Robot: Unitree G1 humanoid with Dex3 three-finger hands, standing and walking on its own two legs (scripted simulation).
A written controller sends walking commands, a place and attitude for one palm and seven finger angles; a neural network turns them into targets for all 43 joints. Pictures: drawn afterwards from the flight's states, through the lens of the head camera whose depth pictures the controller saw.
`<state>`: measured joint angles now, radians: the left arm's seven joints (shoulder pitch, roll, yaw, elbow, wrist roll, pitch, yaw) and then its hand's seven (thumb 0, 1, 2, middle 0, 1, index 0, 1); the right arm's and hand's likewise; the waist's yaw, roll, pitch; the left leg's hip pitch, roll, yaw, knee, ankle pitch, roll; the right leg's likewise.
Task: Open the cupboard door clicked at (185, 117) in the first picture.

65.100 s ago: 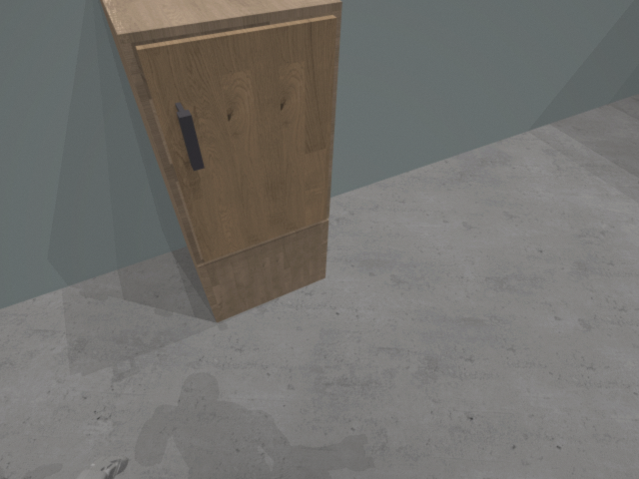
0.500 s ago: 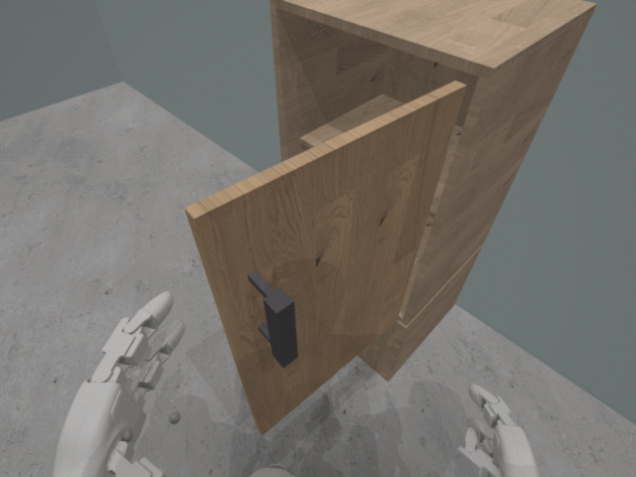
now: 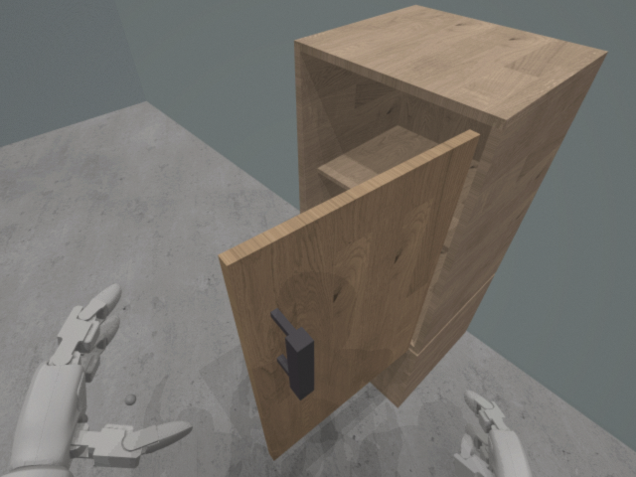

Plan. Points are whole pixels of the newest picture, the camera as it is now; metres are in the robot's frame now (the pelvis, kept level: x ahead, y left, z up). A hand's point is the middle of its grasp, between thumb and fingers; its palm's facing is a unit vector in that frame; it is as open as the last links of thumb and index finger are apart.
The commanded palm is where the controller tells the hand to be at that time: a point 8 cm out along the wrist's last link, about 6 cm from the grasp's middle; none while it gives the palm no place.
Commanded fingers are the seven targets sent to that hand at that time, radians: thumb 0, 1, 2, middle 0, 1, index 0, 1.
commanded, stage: draw the hand back to the body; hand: left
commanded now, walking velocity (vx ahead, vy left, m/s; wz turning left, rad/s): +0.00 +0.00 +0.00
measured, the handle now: (290, 353) +0.26 +0.07 +0.04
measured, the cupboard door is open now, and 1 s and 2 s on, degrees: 85 85 85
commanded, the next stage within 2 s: step back with the hand held close in 0.80 s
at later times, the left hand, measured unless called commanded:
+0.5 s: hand (88, 302) +0.21 +0.24 +0.19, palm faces +0.45 -0.80 -0.41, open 8.3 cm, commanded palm +0.16 +0.28 +0.20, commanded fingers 0.00 0.90 0.90 -0.20 -0.30 -0.20 -0.30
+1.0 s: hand (97, 314) +0.20 +0.23 +0.19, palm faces +0.42 -0.80 -0.42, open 7.4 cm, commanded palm +0.15 +0.27 +0.20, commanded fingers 0.00 0.90 0.90 -0.20 -0.30 -0.20 -0.30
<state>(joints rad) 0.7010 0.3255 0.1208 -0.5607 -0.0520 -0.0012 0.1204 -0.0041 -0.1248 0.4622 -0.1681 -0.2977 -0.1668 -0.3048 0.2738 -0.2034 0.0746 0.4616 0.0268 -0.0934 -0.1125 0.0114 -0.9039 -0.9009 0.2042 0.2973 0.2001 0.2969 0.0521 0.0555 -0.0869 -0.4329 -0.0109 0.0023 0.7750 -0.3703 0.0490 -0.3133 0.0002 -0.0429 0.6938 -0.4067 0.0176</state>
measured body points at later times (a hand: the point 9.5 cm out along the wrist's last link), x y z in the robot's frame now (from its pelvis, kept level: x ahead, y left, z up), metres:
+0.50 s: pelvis +0.02 -0.02 +0.03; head +0.00 -0.04 +0.48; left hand +0.18 +0.28 +0.21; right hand +0.21 -0.24 -0.05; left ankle +0.02 +0.08 -0.71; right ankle -0.03 -0.14 -0.71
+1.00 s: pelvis +0.01 -0.03 +0.03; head -0.01 -0.05 +0.48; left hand +0.18 +0.27 +0.21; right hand +0.20 -0.25 -0.06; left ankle +0.02 +0.08 -0.71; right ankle -0.03 -0.14 -0.71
